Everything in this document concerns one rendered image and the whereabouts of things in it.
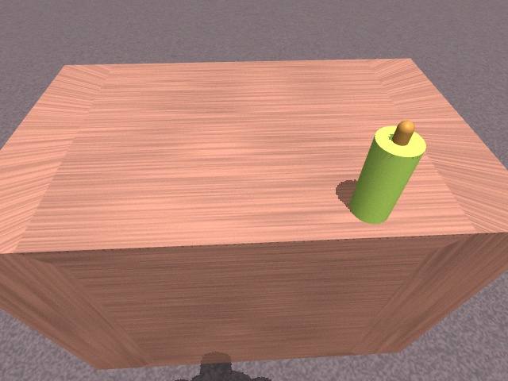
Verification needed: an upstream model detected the bottle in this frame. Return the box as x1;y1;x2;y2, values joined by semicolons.
349;121;426;224

